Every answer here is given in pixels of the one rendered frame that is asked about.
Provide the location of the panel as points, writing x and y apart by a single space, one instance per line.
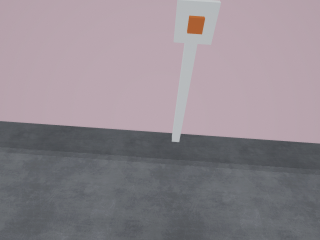
185 8

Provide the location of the button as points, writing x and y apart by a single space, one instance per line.
195 24

